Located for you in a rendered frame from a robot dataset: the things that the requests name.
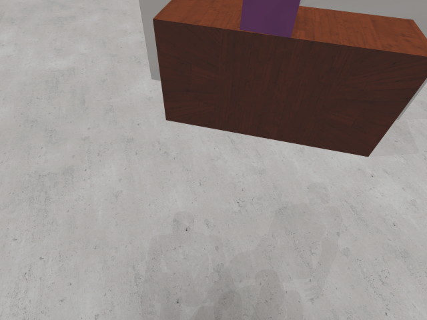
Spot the pedestal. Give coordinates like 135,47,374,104
153,0,427,157

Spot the carton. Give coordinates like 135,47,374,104
240,0,300,38

